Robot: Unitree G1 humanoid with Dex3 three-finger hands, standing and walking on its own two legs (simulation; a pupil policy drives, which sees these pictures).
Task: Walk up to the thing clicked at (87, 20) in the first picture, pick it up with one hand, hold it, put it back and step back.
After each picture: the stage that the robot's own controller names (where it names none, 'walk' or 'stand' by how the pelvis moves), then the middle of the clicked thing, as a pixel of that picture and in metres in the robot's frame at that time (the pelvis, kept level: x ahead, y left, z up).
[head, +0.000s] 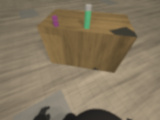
stand; (87, 17) +1.04 +0.08 +0.11
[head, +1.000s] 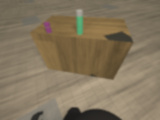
walk; (79, 23) +0.93 +0.18 +0.14
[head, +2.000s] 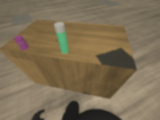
walk; (62, 39) +0.57 +0.27 +0.12
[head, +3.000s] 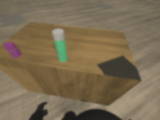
stand; (61, 47) +0.48 +0.23 +0.12
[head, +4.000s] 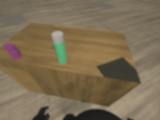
stand; (60, 49) +0.47 +0.23 +0.11
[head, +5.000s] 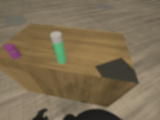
stand; (59, 49) +0.47 +0.25 +0.11
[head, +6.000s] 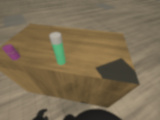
stand; (58, 50) +0.46 +0.25 +0.11
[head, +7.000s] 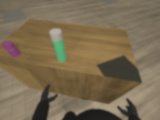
rise first; (59, 47) +0.46 +0.25 +0.11
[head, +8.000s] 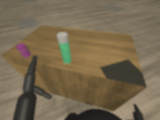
rise first; (65, 49) +0.47 +0.24 +0.11
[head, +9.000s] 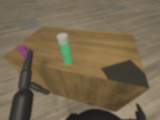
go down; (65, 50) +0.46 +0.24 +0.11
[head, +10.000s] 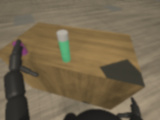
go down; (64, 48) +0.48 +0.22 +0.12
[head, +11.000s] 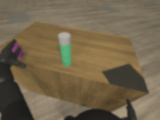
go down; (65, 51) +0.44 +0.21 +0.12
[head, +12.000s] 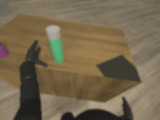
close in; (56, 46) +0.45 +0.22 +0.13
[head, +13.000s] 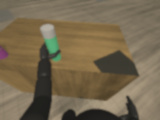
close; (52, 45) +0.46 +0.24 +0.15
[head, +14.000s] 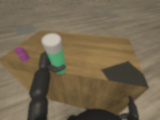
lift; (57, 58) +0.29 +0.19 +0.24
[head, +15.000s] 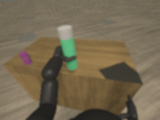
lift; (69, 50) +0.34 +0.14 +0.27
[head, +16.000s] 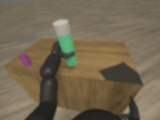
hold; (67, 46) +0.34 +0.14 +0.30
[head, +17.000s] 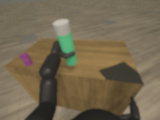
hold; (67, 46) +0.33 +0.14 +0.30
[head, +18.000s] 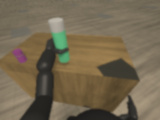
crouch; (61, 43) +0.39 +0.18 +0.27
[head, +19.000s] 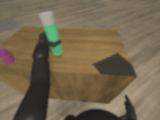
lower; (53, 36) +0.47 +0.22 +0.24
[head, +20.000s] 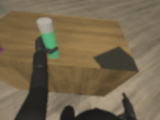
lower; (50, 41) +0.47 +0.24 +0.16
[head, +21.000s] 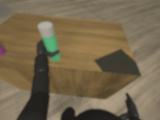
lower; (51, 44) +0.45 +0.24 +0.16
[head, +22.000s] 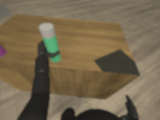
lower; (52, 45) +0.44 +0.24 +0.15
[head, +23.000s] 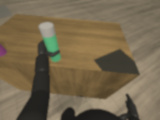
lower; (52, 45) +0.45 +0.24 +0.15
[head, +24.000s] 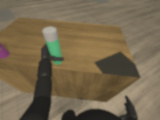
open; (54, 48) +0.43 +0.23 +0.15
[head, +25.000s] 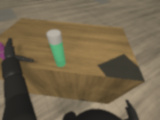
sink last; (58, 51) +0.42 +0.21 +0.14
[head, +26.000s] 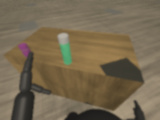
stand; (65, 50) +0.47 +0.23 +0.12
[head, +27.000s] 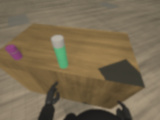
stand; (61, 53) +0.41 +0.23 +0.12
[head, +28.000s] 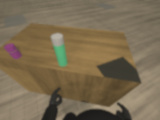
stand; (60, 52) +0.43 +0.23 +0.12
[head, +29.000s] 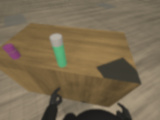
stand; (59, 52) +0.43 +0.24 +0.12
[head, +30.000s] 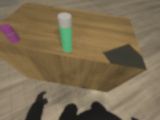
walk; (66, 35) +0.50 +0.19 +0.14
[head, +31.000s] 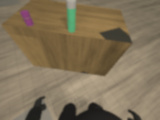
walk; (71, 17) +0.76 +0.21 +0.13
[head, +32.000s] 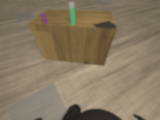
stand; (72, 14) +1.13 +0.34 +0.13
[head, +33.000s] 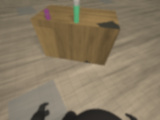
stand; (76, 12) +1.15 +0.24 +0.12
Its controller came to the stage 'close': yes
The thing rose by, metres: 0.20
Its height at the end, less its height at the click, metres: +0.00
